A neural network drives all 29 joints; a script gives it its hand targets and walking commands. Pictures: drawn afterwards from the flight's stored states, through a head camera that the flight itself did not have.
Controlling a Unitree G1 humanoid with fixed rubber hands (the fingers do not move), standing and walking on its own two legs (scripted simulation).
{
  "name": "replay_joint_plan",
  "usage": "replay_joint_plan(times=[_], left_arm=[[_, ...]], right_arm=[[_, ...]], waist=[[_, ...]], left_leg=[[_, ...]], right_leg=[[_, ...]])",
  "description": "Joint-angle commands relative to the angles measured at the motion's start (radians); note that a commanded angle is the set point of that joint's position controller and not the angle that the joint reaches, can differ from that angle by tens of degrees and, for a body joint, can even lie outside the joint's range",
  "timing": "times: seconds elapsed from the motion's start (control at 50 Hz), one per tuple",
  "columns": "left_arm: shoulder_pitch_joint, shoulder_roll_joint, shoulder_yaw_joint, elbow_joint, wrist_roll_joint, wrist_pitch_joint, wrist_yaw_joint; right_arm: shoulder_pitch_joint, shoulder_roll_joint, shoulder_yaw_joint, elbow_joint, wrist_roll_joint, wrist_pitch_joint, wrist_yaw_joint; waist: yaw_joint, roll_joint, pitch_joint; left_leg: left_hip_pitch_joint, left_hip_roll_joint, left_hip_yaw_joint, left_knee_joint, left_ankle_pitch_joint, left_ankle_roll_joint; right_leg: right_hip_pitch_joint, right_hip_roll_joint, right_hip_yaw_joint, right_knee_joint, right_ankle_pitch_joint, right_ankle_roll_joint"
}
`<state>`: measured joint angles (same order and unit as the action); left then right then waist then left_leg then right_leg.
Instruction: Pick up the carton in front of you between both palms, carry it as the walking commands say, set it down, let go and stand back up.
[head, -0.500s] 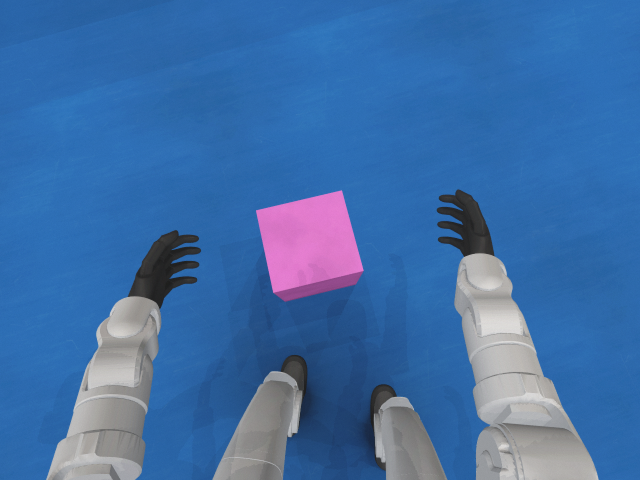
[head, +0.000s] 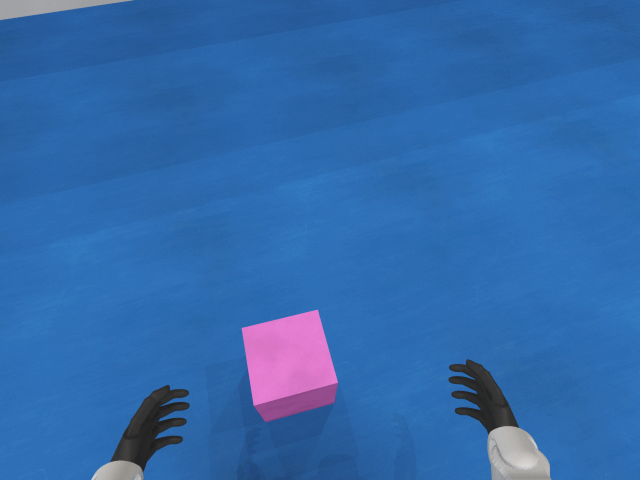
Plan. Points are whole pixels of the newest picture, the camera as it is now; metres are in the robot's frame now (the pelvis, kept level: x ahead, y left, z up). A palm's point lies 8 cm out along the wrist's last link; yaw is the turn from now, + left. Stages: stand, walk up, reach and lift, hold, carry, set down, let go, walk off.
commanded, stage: let go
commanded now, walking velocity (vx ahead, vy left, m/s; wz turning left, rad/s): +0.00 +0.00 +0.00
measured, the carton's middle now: (290, 367) +0.42 +0.10 -0.65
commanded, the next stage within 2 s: stand in 0.54 s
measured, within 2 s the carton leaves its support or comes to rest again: neither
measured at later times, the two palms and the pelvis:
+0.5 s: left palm (121, 453) +0.16 +0.25 -0.06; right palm (515, 466) +0.16 -0.22 -0.07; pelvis +0.00 +0.01 +0.00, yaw +0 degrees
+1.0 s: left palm out of the picture +0.11 +0.31 -0.11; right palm out of the picture +0.11 -0.25 -0.08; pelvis +0.00 +0.04 +0.00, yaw -1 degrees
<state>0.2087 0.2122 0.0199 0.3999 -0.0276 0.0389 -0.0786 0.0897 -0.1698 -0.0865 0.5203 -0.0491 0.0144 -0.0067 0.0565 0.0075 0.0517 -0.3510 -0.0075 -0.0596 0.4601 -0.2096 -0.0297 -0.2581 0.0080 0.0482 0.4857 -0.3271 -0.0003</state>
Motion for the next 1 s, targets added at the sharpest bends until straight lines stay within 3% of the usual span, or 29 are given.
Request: replay_joint_plan(times=[0.0,0.08,0.18,0.2,0.22,0.28,0.52,0.54,0.6,0.66,0.84,0.98], left_arm=[[0.014,0.106,0.048,-0.065,0.011,-0.014,0.005],[0.032,0.115,0.061,-0.046,0.029,0.001,0.011],[0.015,0.117,0.065,-0.041,0.041,0.028,0.012],[-0.01,0.144,0.085,-0.099,0.06,0.074,0.037],[0.008,0.137,0.073,-0.07,0.06,0.086,0.046],[-0.002,0.131,0.06,-0.069,0.053,0.101,0.058],[-0.041,0.113,0.039,-0.13,0.038,0.165,0.062],[-0.071,0.169,0.056,0.038,0.028,0.084,0.074],[-0.036,0.164,0.069,0.083,0.049,-0.004,0.078],[-0.03,0.165,0.072,0.12,0.054,-0.031,0.077],[0.013,0.199,0.067,0.203,0.049,-0.058,0.098],[0.038,0.212,0.061,0.242,0.046,-0.057,0.11]], right_arm=[[0.046,-0.079,0.004,-0.117,0.019,-0.006,0.017],[0.088,-0.091,0.031,-0.151,0.046,0.015,0.04],[0.095,-0.102,0.044,-0.179,0.061,0.042,0.058],[0.137,-0.091,0.045,-0.128,0.067,0.011,0.042],[0.125,-0.09,0.052,-0.133,0.069,0.007,0.034],[0.092,-0.1,0.054,-0.132,0.076,0.009,0.03],[0.093,-0.125,0.023,-0.118,0.048,0.061,0.046],[0.091,-0.226,-0.012,0.031,0.012,0.031,0.017],[0.086,-0.222,-0.027,0.048,0.008,-0.014,0.001],[0.054,-0.224,-0.032,0.064,0.015,-0.03,0.002],[0.081,-0.244,-0.039,0.133,0.023,-0.043,-0.01],[0.084,-0.261,-0.032,0.174,0.026,-0.041,-0.016]], waist=[[-0.031,-0.063,-0.199],[-0.032,-0.055,-0.156],[-0.032,-0.047,-0.09],[-0.041,-0.04,-0.14],[-0.039,-0.065,-0.126],[-0.03,-0.062,-0.093],[-0.064,-0.013,-0.035],[-0.07,-0.125,-0.05],[-0.075,-0.036,-0.037],[-0.069,0.045,-0.035],[-0.073,0.029,-0.069],[-0.069,0.011,-0.059]], left_leg=[[0.292,-0.063,0.074,-0.011,0.347,-0.007],[0.293,-0.075,0.079,-0.036,0.329,0.001],[0.317,-0.081,0.087,-0.046,0.28,0.007],[0.271,-0.101,0.096,-0.015,0.248,0.001],[0.258,-0.102,0.09,-0.012,0.227,0.006],[0.25,-0.1,0.088,-0.006,0.208,0.008],[0.339,-0.078,0.059,-0.014,0.139,0.0],[0.198,0.015,0.031,0.014,0.121,0.027],[0.135,0.028,-0.016,-0.022,-0.037,0.044],[0.079,0.045,-0.052,-0.068,-0.119,0.049],[0.164,0.056,-0.049,-0.006,0.143,0.055],[0.167,0.06,-0.058,-0.002,0.175,0.059]], right_leg=[[0.037,0.02,-0.022,-0.107,0.412,0.042],[0.085,0.013,-0.012,-0.121,0.485,0.047],[0.075,0.013,-0.009,-0.138,0.45,0.049],[0.124,-0.002,-0.011,-0.094,0.563,0.055],[0.111,-0.003,-0.006,-0.079,0.596,0.063],[0.067,0.005,-0.012,-0.081,0.505,0.06],[0.011,0.035,-0.053,-0.113,0.22,0.011],[0.025,-0.009,-0.06,-0.09,0.131,0.04],[0.039,-0.015,-0.018,-0.081,0.014,0.032],[0.078,-0.01,-0.015,-0.046,0.043,0.031],[0.09,-0.032,0.014,-0.059,0.137,0.032],[0.094,-0.041,0.015,-0.06,0.149,0.032]])
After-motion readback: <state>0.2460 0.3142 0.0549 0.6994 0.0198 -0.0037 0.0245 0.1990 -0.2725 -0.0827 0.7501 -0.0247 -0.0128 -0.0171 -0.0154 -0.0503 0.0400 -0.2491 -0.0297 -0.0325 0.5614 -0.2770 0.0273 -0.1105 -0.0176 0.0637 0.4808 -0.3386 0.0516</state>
